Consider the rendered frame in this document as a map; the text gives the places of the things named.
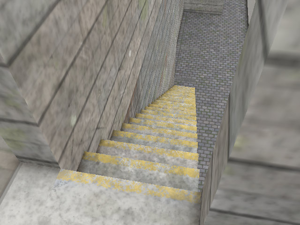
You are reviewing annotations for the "stairs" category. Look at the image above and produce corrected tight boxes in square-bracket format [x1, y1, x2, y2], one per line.
[77, 85, 200, 192]

